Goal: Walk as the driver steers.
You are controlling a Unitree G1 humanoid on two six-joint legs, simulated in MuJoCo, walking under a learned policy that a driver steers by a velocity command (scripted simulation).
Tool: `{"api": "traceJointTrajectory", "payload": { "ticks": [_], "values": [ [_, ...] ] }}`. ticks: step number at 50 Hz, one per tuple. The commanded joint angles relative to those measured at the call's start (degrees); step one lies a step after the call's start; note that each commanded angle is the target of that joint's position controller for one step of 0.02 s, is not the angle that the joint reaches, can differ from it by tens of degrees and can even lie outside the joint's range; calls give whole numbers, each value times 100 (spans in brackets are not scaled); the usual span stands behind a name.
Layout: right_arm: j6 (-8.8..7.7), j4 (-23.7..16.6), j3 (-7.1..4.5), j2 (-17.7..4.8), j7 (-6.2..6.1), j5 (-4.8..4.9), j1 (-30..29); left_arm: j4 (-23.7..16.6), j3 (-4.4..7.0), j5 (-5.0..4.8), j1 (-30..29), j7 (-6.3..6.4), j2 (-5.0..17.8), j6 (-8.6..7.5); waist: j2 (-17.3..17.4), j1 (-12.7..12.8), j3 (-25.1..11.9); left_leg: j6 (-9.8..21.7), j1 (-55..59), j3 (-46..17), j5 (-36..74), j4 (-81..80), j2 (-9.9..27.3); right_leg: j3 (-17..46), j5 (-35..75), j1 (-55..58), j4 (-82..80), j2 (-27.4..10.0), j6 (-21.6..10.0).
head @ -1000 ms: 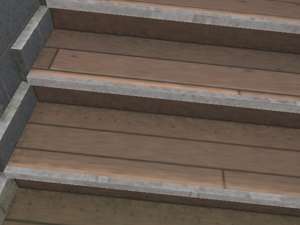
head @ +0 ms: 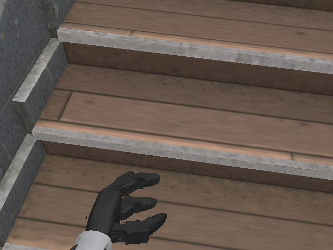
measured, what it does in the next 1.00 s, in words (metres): climbs, turning right: left foot 0.16 m higher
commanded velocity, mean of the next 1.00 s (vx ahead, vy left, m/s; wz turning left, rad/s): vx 0.49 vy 0.00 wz -0.31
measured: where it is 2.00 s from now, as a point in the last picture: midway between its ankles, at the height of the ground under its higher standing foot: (258, 52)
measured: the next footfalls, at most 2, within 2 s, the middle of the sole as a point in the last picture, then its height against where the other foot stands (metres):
left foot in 0.48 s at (117, 225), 0.16 m higher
right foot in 1.08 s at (230, 121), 0.16 m higher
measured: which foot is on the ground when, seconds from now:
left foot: down 0.00-0.00, up 0.02-0.46, down 0.48-1.00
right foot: down 0.00-0.52, up 0.54-1.00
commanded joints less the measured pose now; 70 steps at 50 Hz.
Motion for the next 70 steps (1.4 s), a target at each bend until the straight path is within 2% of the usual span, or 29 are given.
{"api": "traceJointTrajectory", "payload": {
  "ticks": [1,2,4,6,9,11,15,19,21,24,25,26,27,30,32,35,43,49,51,53,54,55,56,57,58,60,63,66,70],
  "values": [
    [-344,-870,-266,-750,205,-187,-504,1185,1007,301,3450,67,2289,202,-2589,1275,-2107,391,-3478,-623,361,6424,-924,5762,339,5535,-4307,-1780,-1845],
    [-631,-810,-323,-711,531,-170,-649,1307,941,423,3438,260,1783,183,-1833,1222,-2196,415,-4287,-2252,-673,9191,-1253,7091,392,5237,-5141,-2197,-1665],
    [-553,-1829,-130,-209,613,25,-2223,1846,760,62,2687,197,821,78,-335,542,12,597,-6031,-1548,-994,10769,-799,4568,128,3524,-4566,-1882,-755],
    [-328,-1901,59,178,575,85,-1680,2351,570,192,2151,-21,-76,44,29,-245,548,640,-6249,-1422,-820,11241,-707,2805,313,2451,-4493,-1266,-117],
    [-210,-1976,270,232,457,225,-1432,2457,606,226,1807,-117,199,72,24,-644,800,439,-6403,-1242,-267,9781,-529,1316,909,1613,-4805,-957,77],
    [-176,-2158,289,7,284,-81,-1821,2408,595,298,1700,-84,582,16,-109,-636,658,126,-5706,-585,865,8590,-464,781,1358,831,-5007,-712,-54],
    [-129,-2435,376,211,111,-82,-2643,2909,677,124,3256,108,1107,6,-766,17,488,-190,-8047,-374,-368,10597,-74,2077,1766,3286,-5046,-1426,-536],
    [-454,-3473,610,267,439,-66,-4631,3122,736,-11,4504,605,835,245,-399,727,524,-580,-9225,-174,-924,8757,741,2880,987,5142,-5318,-1668,-389],
    [-496,-3775,801,447,523,7,-5078,2974,876,-227,4223,725,1066,369,-611,662,665,-509,-6115,232,-2375,6257,692,2703,1557,3219,-6767,-1729,-535],
    [-495,-3108,28,-830,343,125,-2245,2871,948,80,3951,435,1779,157,-1562,-905,-1179,138,-2203,423,-2489,5316,-416,1736,10292,4174,-4254,-1236,-178],
    [-492,-2573,-238,-1493,267,-45,-955,2524,1076,17,3304,352,1938,29,-697,-1349,-2109,603,-580,-1278,-2363,4508,469,1441,10024,3014,-2475,-809,78],
    [-424,-2241,-517,-2157,149,-218,-43,2234,1047,15,3229,259,1376,-154,1269,-1397,-2976,1408,874,-4194,-3022,1810,1756,1609,5099,1772,-295,133,478],
    [-398,-2023,-525,-2157,-35,-279,-179,2221,1100,-39,3199,93,1014,-260,1823,-1009,-3094,1422,830,-6060,-3316,494,2275,2602,1875,1244,2012,496,556],
    [-243,-1442,-235,-625,33,-216,-1452,1604,1053,-169,2155,240,608,102,196,-201,-132,378,-2254,-2994,-3339,1194,2185,1763,2347,-19,3890,-215,263],
    [-307,-982,-81,-68,174,-465,-1599,1481,968,-140,2396,173,333,266,305,358,309,-30,-2617,-1491,-2339,1023,1671,2065,2607,-278,4429,-198,-146],
    [-196,-725,-100,57,317,-330,-1544,1328,768,-216,2351,196,12,361,87,563,531,-157,-2213,-254,-1513,841,1505,2156,2787,-1546,4898,-173,-199],
    [-73,-638,-249,-686,-64,-147,-501,685,780,-108,1261,436,390,641,350,71,1164,-9,-989,655,-928,486,1744,1597,2151,-3515,5666,-286,557],
    [73,-860,-398,-882,-374,11,-214,-470,532,-202,-513,68,383,602,396,-203,1316,33,-261,1203,-1283,-741,1548,522,1586,-3199,2590,-1169,600],
    [88,-622,-468,-1150,-396,151,-39,-649,485,-234,-900,-58,234,629,456,-244,950,394,-785,1451,1015,-1461,1489,-433,747,-387,716,-835,236],
    [-104,-645,-504,-1992,-286,77,-521,-373,926,-225,762,-89,890,466,1338,950,44,621,-228,1538,8892,334,1752,-724,261,1767,602,191,-350],
    [-185,-812,-589,-2328,-221,124,-751,-87,1237,-173,1980,-109,1531,451,1343,1611,-804,499,79,1425,9200,1767,1521,-349,271,2975,-570,625,-681],
    [-230,-1137,-581,-2160,-169,168,-812,244,1467,-61,2707,-72,2113,525,584,1592,-1514,51,-1468,1024,6788,3517,1113,1647,740,4787,-1569,272,-1122],
    [-434,-1466,-309,-1128,63,59,-607,379,1551,-73,2636,115,2594,581,-2011,771,-2361,-477,-3170,270,-770,6036,-529,5942,-1637,5929,-4373,-1186,-2000],
    [-689,-1313,-461,-1296,273,89,-757,464,1390,121,2590,247,2047,473,-1145,657,-3004,-275,-3052,-1493,-823,7787,-648,7046,-2521,5879,-5497,-1549,-1426],
    [-651,-1592,-506,-1120,338,257,-1270,787,1293,74,2610,202,1681,327,-693,558,-2062,-175,-3508,-1353,-695,8402,-559,6471,-2274,5007,-5512,-1479,-737],
    [-671,-2206,-300,-442,222,30,-2213,1200,1052,-23,2253,7,861,118,-336,150,-197,159,-4440,-1018,-688,9508,-252,4765,-997,3089,-4694,-1058,-436],
    [-609,-2417,-3,52,364,-72,-1949,1591,971,7,2323,-40,644,55,-336,-345,129,519,-5546,-825,-737,10508,-92,3031,771,2754,-4357,-420,-279],
    [-434,-2395,-38,-398,261,-37,-1891,1300,995,27,2063,13,1001,70,70,-459,278,76,-6265,-388,-709,10321,-82,2480,3433,2570,-4254,-510,17],
    [-263,-2695,182,130,55,110,-2458,1506,907,121,2533,126,1092,297,-524,-146,130,-249,-7755,-80,-1103,11833,-306,2421,4220,3119,-4218,-781,258]
  ]
}}
Velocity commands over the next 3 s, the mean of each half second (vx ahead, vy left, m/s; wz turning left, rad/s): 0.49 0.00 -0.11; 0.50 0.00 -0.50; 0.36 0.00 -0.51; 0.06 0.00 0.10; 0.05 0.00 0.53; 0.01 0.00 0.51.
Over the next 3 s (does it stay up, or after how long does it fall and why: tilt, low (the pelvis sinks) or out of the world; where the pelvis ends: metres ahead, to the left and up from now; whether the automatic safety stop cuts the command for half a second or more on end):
stays up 1.03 -0.31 0.58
